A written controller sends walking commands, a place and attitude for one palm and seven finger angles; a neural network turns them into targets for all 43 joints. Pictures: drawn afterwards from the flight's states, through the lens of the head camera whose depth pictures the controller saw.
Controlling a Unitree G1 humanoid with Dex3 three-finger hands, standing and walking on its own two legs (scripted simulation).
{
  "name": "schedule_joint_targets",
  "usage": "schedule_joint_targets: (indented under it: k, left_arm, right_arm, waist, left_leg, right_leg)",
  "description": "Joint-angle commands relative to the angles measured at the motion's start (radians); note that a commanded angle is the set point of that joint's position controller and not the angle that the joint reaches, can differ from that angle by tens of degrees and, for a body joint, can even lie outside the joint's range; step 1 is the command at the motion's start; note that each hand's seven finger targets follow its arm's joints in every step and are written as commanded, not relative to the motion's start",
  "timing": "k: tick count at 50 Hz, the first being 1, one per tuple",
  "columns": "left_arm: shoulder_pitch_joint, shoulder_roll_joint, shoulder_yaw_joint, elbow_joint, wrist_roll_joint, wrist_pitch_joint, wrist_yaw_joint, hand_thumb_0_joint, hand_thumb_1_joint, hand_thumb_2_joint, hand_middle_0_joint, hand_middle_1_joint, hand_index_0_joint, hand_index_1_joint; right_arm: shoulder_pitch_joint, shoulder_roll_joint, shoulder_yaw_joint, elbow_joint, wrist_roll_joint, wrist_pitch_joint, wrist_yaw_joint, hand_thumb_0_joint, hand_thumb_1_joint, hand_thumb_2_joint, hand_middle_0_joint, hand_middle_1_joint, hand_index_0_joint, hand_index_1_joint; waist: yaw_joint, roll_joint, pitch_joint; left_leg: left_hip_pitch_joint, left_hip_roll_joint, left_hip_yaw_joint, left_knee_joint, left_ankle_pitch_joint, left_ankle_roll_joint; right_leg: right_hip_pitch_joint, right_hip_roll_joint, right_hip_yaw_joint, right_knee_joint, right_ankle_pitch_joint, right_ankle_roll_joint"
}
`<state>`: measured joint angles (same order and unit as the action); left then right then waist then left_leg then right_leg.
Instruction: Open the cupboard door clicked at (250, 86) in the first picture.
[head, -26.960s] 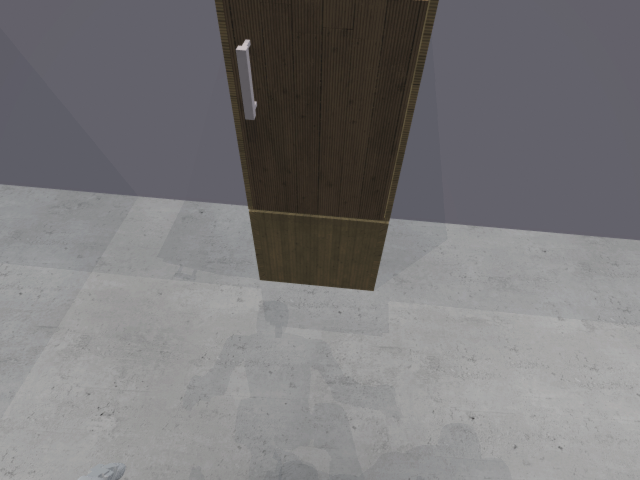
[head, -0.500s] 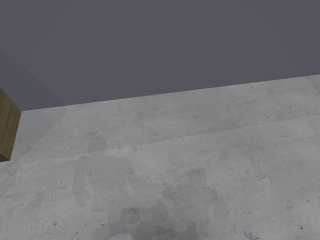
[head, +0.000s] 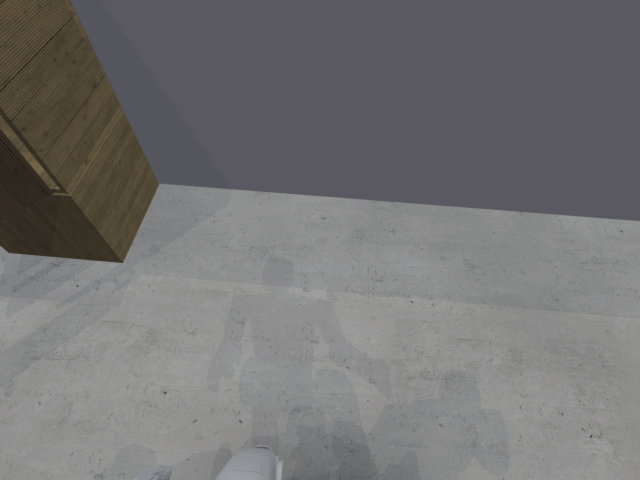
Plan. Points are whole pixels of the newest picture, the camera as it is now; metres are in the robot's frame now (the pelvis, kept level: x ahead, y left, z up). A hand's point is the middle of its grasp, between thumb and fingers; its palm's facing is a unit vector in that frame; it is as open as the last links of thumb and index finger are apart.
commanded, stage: turn to face it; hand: left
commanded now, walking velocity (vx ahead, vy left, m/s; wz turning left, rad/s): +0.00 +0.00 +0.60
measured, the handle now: out of the picture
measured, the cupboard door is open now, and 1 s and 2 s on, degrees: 50 50 50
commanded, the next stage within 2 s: take the last steps up to it in 1.20 s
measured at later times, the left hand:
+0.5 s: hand out of the picture +0.06 +0.22 -0.16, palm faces +0.31 -0.90 -0.30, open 7.4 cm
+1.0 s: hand out of the picture -0.03 +0.22 -0.17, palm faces +0.58 -0.78 -0.25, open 7.4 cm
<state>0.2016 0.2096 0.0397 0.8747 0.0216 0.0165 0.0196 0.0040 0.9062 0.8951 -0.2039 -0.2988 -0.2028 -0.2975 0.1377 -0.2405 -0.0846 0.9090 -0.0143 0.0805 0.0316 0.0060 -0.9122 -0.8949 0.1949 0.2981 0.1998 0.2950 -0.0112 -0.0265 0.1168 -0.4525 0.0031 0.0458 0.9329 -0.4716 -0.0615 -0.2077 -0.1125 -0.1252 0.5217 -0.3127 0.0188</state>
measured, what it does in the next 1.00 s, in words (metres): steps on the spot, turning left: left foot, then right foot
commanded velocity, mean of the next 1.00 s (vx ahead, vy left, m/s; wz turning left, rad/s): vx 0.00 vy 0.00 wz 0.54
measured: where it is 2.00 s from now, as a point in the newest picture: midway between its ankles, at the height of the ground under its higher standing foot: outside the picture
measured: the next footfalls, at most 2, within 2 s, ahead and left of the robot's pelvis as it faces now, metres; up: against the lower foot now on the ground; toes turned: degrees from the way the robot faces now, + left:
left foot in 0.12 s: +0.05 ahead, +0.13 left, +0.00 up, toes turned +8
right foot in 0.44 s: +0.09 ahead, -0.14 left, +0.00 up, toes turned +14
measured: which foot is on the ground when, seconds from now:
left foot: up 0.00-0.10, down 0.12-0.44, up 0.46-0.72, down 0.74-1.00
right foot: down 0.00-0.10, up 0.12-0.42, down 0.44-0.74, up 0.76-1.00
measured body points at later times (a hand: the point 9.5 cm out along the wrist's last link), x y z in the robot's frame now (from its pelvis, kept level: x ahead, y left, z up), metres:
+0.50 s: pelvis +0.02 -0.02 -0.01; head +0.07 -0.02 +0.44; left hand +0.04 +0.27 -0.13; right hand +0.17 -0.25 -0.16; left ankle +0.00 +0.11 -0.71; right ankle +0.05 -0.15 -0.74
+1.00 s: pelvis +0.02 -0.01 +0.00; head +0.05 +0.04 +0.45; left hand -0.06 +0.26 -0.15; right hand +0.24 -0.16 -0.13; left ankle -0.01 +0.10 -0.74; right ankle +0.10 -0.14 -0.69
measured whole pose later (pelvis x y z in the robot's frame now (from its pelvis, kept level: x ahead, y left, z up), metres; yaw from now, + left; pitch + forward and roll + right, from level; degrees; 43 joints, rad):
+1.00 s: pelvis +0.02 -0.01 +0.00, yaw +34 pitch +1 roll -1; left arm 0.17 0.26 0.07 0.91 0.01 0.06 0.01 0.01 0.91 0.90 -0.20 -0.30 -0.20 -0.30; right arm 0.15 -0.20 -0.04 0.90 -0.03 0.03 0.00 0.00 -0.91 -0.89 0.20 0.30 0.20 0.30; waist 0.01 -0.02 0.09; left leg -0.31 -0.02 -0.03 0.51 -0.21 0.03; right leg -0.44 -0.07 -0.02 0.94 -0.44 0.07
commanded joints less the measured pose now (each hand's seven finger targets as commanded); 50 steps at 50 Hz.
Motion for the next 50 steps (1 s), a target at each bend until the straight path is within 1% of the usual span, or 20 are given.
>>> schedule_joint_targets:
  k: [1, 3, 4, 5, 6, 11, 19, 20, 22, 23, 25, 28, 32, 35, 36, 37, 38, 40, 43, 50]
  left_arm:
    - [0.082, 0.231, 0.068, -0.036, 0.004, -0.024, 0.009, 0.000, 0.900, 0.900, -0.200, -0.300, -0.200, -0.300]
    - [0.056, 0.231, 0.073, -0.038, -0.005, -0.020, 0.003, 0.000, 0.900, 0.900, -0.200, -0.300, -0.200, -0.300]
    - [0.040, 0.208, 0.071, -0.053, -0.012, -0.016, -0.001, 0.000, 0.900, 0.900, -0.200, -0.300, -0.200, -0.300]
    - [0.027, 0.134, 0.054, -0.097, -0.018, -0.010, -0.009, 0.000, 0.900, 0.900, -0.200, -0.300, -0.200, -0.300]
    - [-0.034, 0.135, 0.043, -0.128, -0.008, 0.002, -0.004, 0.000, 0.900, 0.900, -0.200, -0.300, -0.200, -0.300]
    - [-0.043, 0.121, 0.052, -0.072, -0.006, 0.016, -0.012, 0.000, 0.900, 0.900, -0.200, -0.300, -0.200, -0.300]
    - [0.024, 0.116, 0.051, -0.064, -0.011, 0.004, -0.009, 0.000, 0.900, 0.900, -0.200, -0.300, -0.200, -0.300]
    - [0.069, 0.140, 0.060, -0.057, -0.011, -0.004, -0.004, 0.000, 0.900, 0.900, -0.200, -0.300, -0.200, -0.300]
    - [0.080, 0.279, 0.084, -0.069, 0.012, -0.015, 0.008, 0.000, 0.900, 0.900, -0.200, -0.300, -0.200, -0.300]
    - [0.051, 0.269, 0.073, -0.083, 0.006, -0.014, 0.010, 0.000, 0.900, 0.900, -0.200, -0.300, -0.200, -0.300]
    - [-0.017, 0.189, 0.053, -0.088, -0.002, -0.020, 0.014, 0.000, 0.900, 0.900, -0.200, -0.300, -0.200, -0.300]
    - [0.001, 0.178, 0.052, -0.080, 0.003, -0.025, 0.014, 0.000, 0.900, 0.900, -0.200, -0.300, -0.200, -0.300]
    - [0.075, 0.226, 0.064, -0.039, 0.006, -0.024, 0.010, 0.000, 0.900, 0.900, -0.200, -0.300, -0.200, -0.300]
    - [0.053, 0.233, 0.071, -0.041, -0.007, -0.020, 0.001, 0.000, 0.900, 0.900, -0.200, -0.300, -0.200, -0.300]
    - [0.045, 0.204, 0.069, -0.059, -0.014, -0.016, -0.004, 0.000, 0.900, 0.900, -0.200, -0.300, -0.200, -0.300]
    - [0.017, 0.130, 0.043, -0.100, -0.019, -0.012, -0.010, 0.000, 0.900, 0.900, -0.200, -0.300, -0.200, -0.300]
    - [-0.044, 0.136, 0.041, -0.130, -0.008, 0.001, -0.003, 0.000, 0.900, 0.900, -0.200, -0.300, -0.200, -0.300]
    - [-0.087, 0.130, 0.047, -0.101, -0.010, 0.011, 0.002, 0.000, 0.900, 0.900, -0.200, -0.300, -0.200, -0.300]
    - [-0.026, 0.118, 0.050, -0.049, -0.004, 0.018, -0.011, 0.000, 0.900, 0.900, -0.200, -0.300, -0.200, -0.300]
    - [-0.025, 0.089, 0.038, -0.043, -0.006, 0.017, -0.011, 0.000, 0.900, 0.900, -0.200, -0.300, -0.200, -0.300]
  right_arm:
    - [-0.079, -0.040, 0.012, -0.105, 0.009, -0.042, 0.001, 0.000, -0.900, -0.900, 0.200, 0.300, 0.200, 0.300]
    - [-0.010, -0.071, 0.005, -0.092, 0.004, -0.048, -0.003, 0.000, -0.900, -0.900, 0.200, 0.300, 0.200, 0.300]
    - [0.060, -0.132, -0.011, -0.076, -0.003, -0.056, -0.006, 0.000, -0.900, -0.900, 0.200, 0.300, 0.200, 0.300]
    - [0.146, -0.255, -0.041, -0.068, -0.012, -0.063, -0.014, 0.000, -0.900, -0.900, 0.200, 0.300, 0.200, 0.300]
    - [0.201, -0.297, -0.048, -0.048, -0.008, -0.053, -0.022, 0.000, -0.900, -0.900, 0.200, 0.300, 0.200, 0.300]
    - [0.034, -0.193, -0.020, -0.083, -0.012, -0.066, -0.048, 0.000, -0.900, -0.900, 0.200, 0.300, 0.200, 0.300]
    - [-0.013, -0.198, -0.037, -0.092, -0.011, -0.045, -0.037, 0.000, -0.900, -0.900, 0.200, 0.300, 0.200, 0.300]
    - [-0.033, -0.181, -0.035, -0.104, -0.004, -0.043, -0.034, 0.000, -0.900, -0.900, 0.200, 0.300, 0.200, 0.300]
    - [-0.047, -0.094, -0.023, -0.141, 0.004, -0.045, -0.021, 0.000, -0.900, -0.900, 0.200, 0.300, 0.200, 0.300]
    - [-0.033, -0.110, -0.024, -0.141, -0.006, -0.042, -0.014, 0.000, -0.900, -0.900, 0.200, 0.300, 0.200, 0.300]
    - [-0.034, -0.104, -0.025, -0.103, -0.006, -0.029, -0.011, 0.000, -0.900, -0.900, 0.200, 0.300, 0.200, 0.300]
    - [-0.056, -0.060, -0.005, -0.097, 0.003, -0.029, -0.001, 0.000, -0.900, -0.900, 0.200, 0.300, 0.200, 0.300]
    - [-0.087, -0.035, 0.009, -0.102, 0.009, -0.038, 0.004, 0.000, -0.900, -0.900, 0.200, 0.300, 0.200, 0.300]
    - [0.007, -0.077, 0.004, -0.083, 0.002, -0.051, -0.001, 0.000, -0.900, -0.900, 0.200, 0.300, 0.200, 0.300]
    - [0.076, -0.151, -0.015, -0.072, -0.006, -0.060, -0.007, 0.000, -0.900, -0.900, 0.200, 0.300, 0.200, 0.300]
    - [0.160, -0.255, -0.043, -0.065, -0.010, -0.063, -0.013, 0.000, -0.900, -0.900, 0.200, 0.300, 0.200, 0.300]
    - [0.215, -0.293, -0.046, -0.044, -0.009, -0.055, -0.022, 0.000, -0.900, -0.900, 0.200, 0.300, 0.200, 0.300]
    - [0.135, -0.236, -0.034, -0.060, -0.012, -0.062, -0.045, 0.000, -0.900, -0.900, 0.200, 0.300, 0.200, 0.300]
    - [0.043, -0.173, -0.010, -0.074, -0.012, -0.070, -0.051, 0.000, -0.900, -0.900, 0.200, 0.300, 0.200, 0.300]
    - [0.045, -0.175, -0.016, -0.054, -0.018, -0.057, -0.045, 0.000, -0.900, -0.900, 0.200, 0.300, 0.200, 0.300]
  waist:
    - [0.052, -0.177, -0.162]
    - [0.005, -0.146, -0.175]
    - [-0.037, -0.023, -0.223]
    - [-0.079, 0.309, -0.256]
    - [-0.100, 0.279, -0.256]
    - [-0.012, 0.214, -0.169]
    - [0.022, 0.179, -0.180]
    - [0.050, 0.135, -0.183]
    - [0.077, -0.254, -0.161]
    - [0.056, -0.188, -0.154]
    - [0.012, -0.239, -0.105]
    - [0.022, -0.192, -0.121]
    - [0.054, -0.176, -0.147]
    - [-0.003, -0.131, -0.190]
    - [-0.043, 0.029, -0.241]
    - [-0.082, 0.326, -0.265]
    - [-0.104, 0.237, -0.264]
    - [-0.070, 0.269, -0.206]
    - [-0.009, 0.189, -0.169]
    - [-0.011, 0.174, -0.157]
  left_leg:
    - [0.040, -0.014, 0.070, -0.239, 0.051, 0.011]
    - [0.196, -0.019, 0.067, -0.417, 0.207, 0.029]
    - [0.372, 0.069, -0.036, -0.500, 0.414, 0.070]
    - [0.522, 0.357, -0.432, -0.527, 0.798, 0.228]
    - [0.476, 0.436, -0.483, -0.547, 0.795, 0.320]
    - [0.288, 0.231, -0.315, -0.574, 0.555, 0.219]
    - [0.117, 0.160, -0.366, -0.530, 0.378, 0.179]
    - [0.032, 0.119, -0.345, -0.471, 0.310, 0.144]
    - [-0.164, -0.083, -0.076, -0.057, -0.092, 0.018]
    - [-0.127, -0.032, -0.095, 0.131, -0.111, 0.031]
    - [-0.157, 0.014, -0.090, 0.270, -0.026, 0.014]
    - [-0.092, 0.024, -0.015, 0.078, -0.015, -0.004]
    - [0.011, -0.006, 0.055, -0.171, 0.017, 0.009]
    - [0.217, -0.021, 0.064, -0.437, 0.229, 0.035]
    - [0.402, 0.102, -0.085, -0.498, 0.465, 0.093]
    - [0.535, 0.377, -0.440, -0.523, 0.858, 0.243]
    - [0.472, 0.434, -0.468, -0.529, 0.809, 0.320]
    - [0.351, 0.330, -0.418, -0.565, 0.622, 0.277]
    - [0.275, 0.238, -0.307, -0.598, 0.515, 0.219]
    - [0.210, 0.214, -0.332, -0.609, 0.373, 0.221]
  right_leg:
    - [0.185, -0.228, 0.087, -0.038, 0.706, -0.112]
    - [0.099, -0.211, 0.026, 0.065, 0.616, -0.055]
    - [-0.043, -0.182, -0.015, 0.221, 0.468, -0.003]
    - [-0.328, -0.028, -0.050, 0.467, -0.188, 0.080]
    - [-0.379, -0.003, 0.063, 0.600, -0.377, 0.066]
    - [-0.330, 0.013, 0.131, 0.567, -0.139, 0.060]
    - [0.001, 0.108, 0.081, 0.076, -0.026, 0.036]
    - [0.118, 0.078, 0.104, -0.073, 0.036, 0.029]
    - [0.161, -0.343, 0.497, -0.306, -0.020, -0.145]
    - [0.053, -0.370, 0.459, -0.281, 0.024, -0.198]
    - [0.052, -0.251, 0.292, -0.200, 0.317, -0.164]
    - [0.119, -0.216, 0.128, -0.134, 0.581, -0.134]
    - [0.172, -0.236, 0.093, -0.065, 0.669, -0.119]
    - [0.090, -0.209, 0.016, 0.093, 0.613, -0.044]
    - [-0.077, -0.161, -0.031, 0.266, 0.432, 0.015]
    - [-0.347, -0.022, -0.042, 0.499, -0.270, 0.085]
    - [-0.369, -0.007, 0.071, 0.612, -0.374, 0.065]
    - [-0.393, -0.010, 0.139, 0.669, -0.251, 0.056]
    - [-0.331, 0.005, 0.134, 0.607, -0.118, 0.055]
    - [-0.169, 0.071, 0.089, 0.281, -0.129, 0.038]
